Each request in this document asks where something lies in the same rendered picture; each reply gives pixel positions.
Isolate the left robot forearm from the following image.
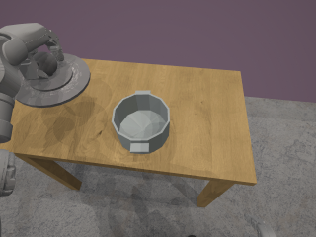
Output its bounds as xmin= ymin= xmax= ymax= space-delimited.
xmin=0 ymin=30 xmax=28 ymax=144

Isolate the robot right hand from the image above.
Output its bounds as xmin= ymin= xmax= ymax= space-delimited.
xmin=244 ymin=213 xmax=277 ymax=237

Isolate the lid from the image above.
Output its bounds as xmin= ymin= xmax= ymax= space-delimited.
xmin=15 ymin=53 xmax=91 ymax=108

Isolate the knob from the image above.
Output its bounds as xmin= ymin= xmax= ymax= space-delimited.
xmin=33 ymin=51 xmax=58 ymax=75

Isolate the table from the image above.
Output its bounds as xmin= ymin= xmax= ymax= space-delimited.
xmin=0 ymin=58 xmax=257 ymax=208

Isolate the pot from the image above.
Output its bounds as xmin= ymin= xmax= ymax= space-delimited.
xmin=112 ymin=90 xmax=170 ymax=154

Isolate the left robot upper arm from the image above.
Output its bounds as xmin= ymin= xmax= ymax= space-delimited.
xmin=0 ymin=149 xmax=16 ymax=237

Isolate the robot left hand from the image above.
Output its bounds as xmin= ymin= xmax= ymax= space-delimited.
xmin=0 ymin=23 xmax=64 ymax=81

